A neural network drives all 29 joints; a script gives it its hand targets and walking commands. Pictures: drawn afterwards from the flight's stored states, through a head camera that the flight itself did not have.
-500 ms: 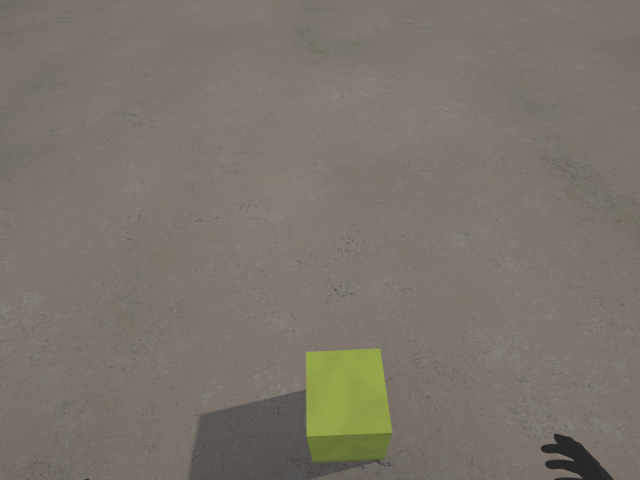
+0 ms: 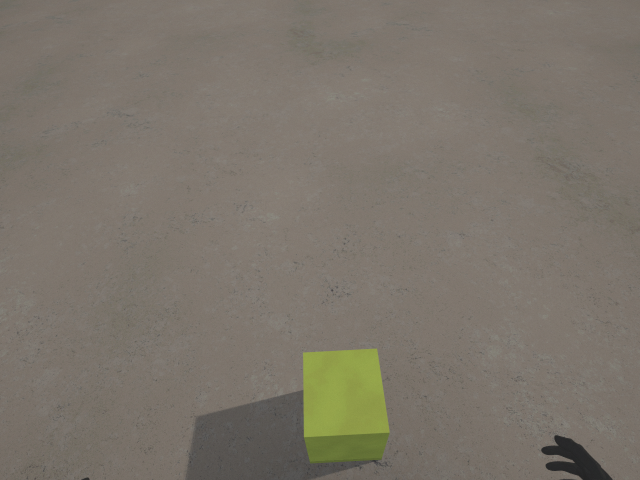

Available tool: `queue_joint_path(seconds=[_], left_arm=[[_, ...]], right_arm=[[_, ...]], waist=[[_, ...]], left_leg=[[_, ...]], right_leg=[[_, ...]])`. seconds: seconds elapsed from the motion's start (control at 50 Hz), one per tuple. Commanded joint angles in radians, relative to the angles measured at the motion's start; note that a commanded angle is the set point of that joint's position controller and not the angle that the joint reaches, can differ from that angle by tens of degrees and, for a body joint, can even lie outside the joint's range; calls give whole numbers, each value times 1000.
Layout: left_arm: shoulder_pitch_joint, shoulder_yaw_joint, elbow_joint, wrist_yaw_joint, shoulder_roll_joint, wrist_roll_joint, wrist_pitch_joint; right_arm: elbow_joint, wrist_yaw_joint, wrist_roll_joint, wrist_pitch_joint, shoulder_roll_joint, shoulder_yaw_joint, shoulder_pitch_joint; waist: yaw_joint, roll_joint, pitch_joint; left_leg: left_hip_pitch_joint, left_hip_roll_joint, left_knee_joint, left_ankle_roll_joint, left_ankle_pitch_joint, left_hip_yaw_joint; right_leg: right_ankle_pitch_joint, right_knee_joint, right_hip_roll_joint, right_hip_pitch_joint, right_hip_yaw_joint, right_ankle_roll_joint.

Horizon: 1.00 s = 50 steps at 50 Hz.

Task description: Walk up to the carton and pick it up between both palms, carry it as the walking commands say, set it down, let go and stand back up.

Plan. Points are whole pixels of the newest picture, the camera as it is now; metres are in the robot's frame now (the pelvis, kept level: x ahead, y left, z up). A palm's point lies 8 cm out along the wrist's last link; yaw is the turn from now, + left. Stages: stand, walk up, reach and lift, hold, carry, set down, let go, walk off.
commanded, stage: walk up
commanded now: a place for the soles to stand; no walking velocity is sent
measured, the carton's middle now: (343, 407) +0.43 -0.03 -0.62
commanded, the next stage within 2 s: reach and lift in 1.72 s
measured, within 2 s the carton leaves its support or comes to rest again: neither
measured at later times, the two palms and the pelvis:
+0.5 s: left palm out of the picture +0.10 +0.32 -0.07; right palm out of the picture +0.12 -0.33 -0.08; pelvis +0.00 +0.00 +0.00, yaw +0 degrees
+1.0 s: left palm out of the picture +0.09 +0.26 -0.08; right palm out of the picture +0.03 -0.40 -0.09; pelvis -0.04 -0.06 -0.01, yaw -4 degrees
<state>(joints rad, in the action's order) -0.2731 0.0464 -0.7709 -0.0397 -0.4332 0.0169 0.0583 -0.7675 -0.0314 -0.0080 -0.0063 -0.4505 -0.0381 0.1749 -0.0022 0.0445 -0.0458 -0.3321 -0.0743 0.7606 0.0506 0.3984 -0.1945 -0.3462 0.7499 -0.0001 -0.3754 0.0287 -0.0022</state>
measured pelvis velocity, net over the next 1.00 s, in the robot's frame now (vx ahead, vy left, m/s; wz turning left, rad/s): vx -0.04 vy -0.06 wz -0.07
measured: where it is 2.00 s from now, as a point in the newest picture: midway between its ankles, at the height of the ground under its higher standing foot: outside the picture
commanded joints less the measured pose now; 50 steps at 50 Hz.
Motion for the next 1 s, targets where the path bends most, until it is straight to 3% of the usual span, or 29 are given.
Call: queue_joint_path(seconds=[0.0, 0.04, 0.06, 0.1, 0.14, 0.2, 0.24, 0.28, 0.3, 0.34, 0.38, 0.4, 0.42, 0.46, 0.48, 0.5, 0.56, 0.62, 0.64, 0.66, 0.68, 0.7, 0.72, 0.78, 0.84, 0.86, 0.9, 0.94, 0.98], left_arm=[[77, 27, 33, -5, -204, 11, 11], [33, 31, 9, 0, -180, 2, 4], [2, 41, -2, -1, -191, 3, 6], [-40, 44, -7, 1, -191, 7, 17], [-37, 56, -5, -2, -241, 11, 24], [4, 54, 13, -10, -277, 14, 20], [60, 36, 28, -8, -234, 13, 13], [61, 26, 19, -1, -175, 4, 6], [26, 35, 5, -1, -185, 2, 4], [-30, 43, -6, 0, -187, 5, 11], [-41, 52, -9, 0, -222, 12, 22], [43, 62, 57, 33, -247, 35, -20], [65, 61, 74, 39, -230, 24, -36], [75, 55, 89, 42, -188, 18, -59], [77, 61, 95, 44, -181, 20, -71], [97, 66, 106, 46, -184, 19, -79], [79, 70, 91, 69, -175, 15, -79], [-44, 83, -2, 70, -179, 17, -60], [-55, 94, -9, 63, -213, 27, -57], [-43, 103, 6, 52, -282, 39, -52], [17, 93, 48, 44, -339, 35, -38], [61, 95, 42, 43, -337, 36, -39], [102, 89, 41, 39, -307, 34, -39], [104, 81, 44, 37, -264, 29, -52], [119, 60, 40, 43, -210, 15, -65], [128, 49, 39, 45, -163, 5, -64], [85, 60, 2, 51, -169, 5, -62], [36, 76, -24, 56, -183, 10, -55], [50, 82, -15, 58, -202, 18, -45]], right_arm=[[10, 14, -16, -22, -181, -85, 0], [8, 16, -17, -30, -219, -91, -4], [15, 15, -13, -30, -221, -90, -35], [18, 13, -14, -23, -209, -86, -59], [38, 16, -5, -14, -169, -76, -58], [38, 14, -2, -5, -135, -67, -51], [16, 14, -12, -15, -158, -78, -11], [3, 16, -20, -29, -212, -91, 5], [9, 16, -16, -30, -220, -91, -12], [15, 14, -13, -27, -218, -88, -57], [27, 14, -9, -17, -186, -80, -54], [15, 38, 16, -32, -216, -88, -10], [6, 51, 20, -36, -240, -97, 26], [-5, 65, 11, -40, -284, -119, 89], [1, 71, 5, -45, -291, -125, 85], [1, 76, 2, -53, -302, -129, 97], [1, 86, -14, -60, -310, -120, 55], [28, 57, -19, -39, -253, -94, -53], [26, 52, -18, -28, -216, -85, -20], [34, 49, -7, -20, -168, -73, 10], [55, 53, 5, -9, -132, -49, -38], [39, 58, 6, -9, -186, -68, -61], [8, 52, 6, -15, -186, -71, -2], [-42, 46, -1, -25, -170, -73, 64], [-74, 52, -12, -45, -160, -73, 113], [-66, 55, -21, -55, -199, -79, 87], [-53, 55, -27, -64, -256, -83, 2], [-40, 52, -24, -64, -252, -76, -73], [-49, 47, -26, -55, -216, -71, -33]], waist=[[58, -107, 52], [38, -15, 44], [18, -16, 42], [-8, -29, 74], [2, -144, 98], [15, -219, 75], [48, -160, 57], [51, -22, 51], [31, -15, 41], [-3, -12, 57], [-1, -91, 93], [25, -239, 68], [30, -189, 95], [48, -43, 90], [45, 22, 59], [53, -6, 28], [25, 10, 9], [-40, 31, 45], [-41, -55, 25], [-33, -286, -12], [-28, -310, -26], [-20, -216, 27], [8, -200, 33], [3, -269, 19], [30, -244, 49], [30, -102, 53], [-8, -5, 2], [-43, -34, -5], [-28, -114, 10]], left_leg=[[150, -102, -235, 46, 79, 266], [127, -290, -358, 140, 80, 347], [89, -315, -331, 161, -35, 324], [66, -241, -218, 102, -162, 216], [27, -118, -76, 37, -123, 124], [8, 3, -28, -6, 75, 165], [118, -51, -165, 21, 71, 224], [142, -225, -337, 106, 117, 324], [114, -301, -353, 149, 51, 342], [68, -285, -265, 137, -152, 258], [43, -171, -133, 56, -143, 150], [70, -151, -99, 49, -247, 176], [126, -157, -114, 66, -278, 202], [202, -324, -222, 166, -377, 315], [195, -443, -261, 235, -497, 387], [174, -490, -276, 261, -557, 407], [104, -396, -247, 182, -531, 257], [-103, -261, -151, 81, -154, 126], [-163, -213, -56, 50, 13, 103], [-233, -105, 126, 2, 131, 49], [-277, 8, 209, -29, 266, 127], [-148, -3, 239, -19, 291, 197], [-122, -6, 222, -18, 225, 182], [-70, 37, 121, -21, 154, 128], [110, 54, -156, -7, 17, 124], [98, -63, -259, 18, 134, 294], [-39, -260, -407, 93, 368, 445], [-127, -263, -346, 103, 247, 361], [-135, -160, -191, 41, 162, 222]], right_leg=[[119, -138, 73, -189, 208, 105], [56, 48, -12, -146, -28, 38], [-25, 56, 0, -87, -43, 38], [110, -76, 16, 7, -3, 55], [318, -127, 71, 43, 152, 97], [247, -214, 182, -22, 394, 206], [132, -190, 125, -150, 298, 148], [103, 8, -7, -167, 31, 50], [34, 56, -10, -131, -37, 37], [9, -17, 10, -24, -31, 46], [260, -108, 42, 40, 78, 76], [466, -57, 43, -32, 136, 115], [507, 1, 35, -69, 119, 121], [300, 193, 2, -184, -4, 62], [-75, 315, 9, -249, -21, 36], [-246, 374, 41, -275, 26, 25], [-190, 236, 64, -207, 0, 28], [-11, -33, -25, 102, -94, 33], [-26, -116, -25, 137, -15, 45], [-32, -299, 115, 86, 285, 100], [-130, -444, 249, -36, 615, 206], [-160, -421, 250, -107, 587, 254], [-175, -373, 198, -93, 493, 232], [-194, -355, 152, -110, 396, 199], [-154, -273, 127, -163, 329, 155], [-198, -202, 76, -203, 262, 97], [-101, 27, -6, -127, 73, 42], [-61, 34, 12, 3, 31, 49], [-62, -151, 48, 27, 140, 74]])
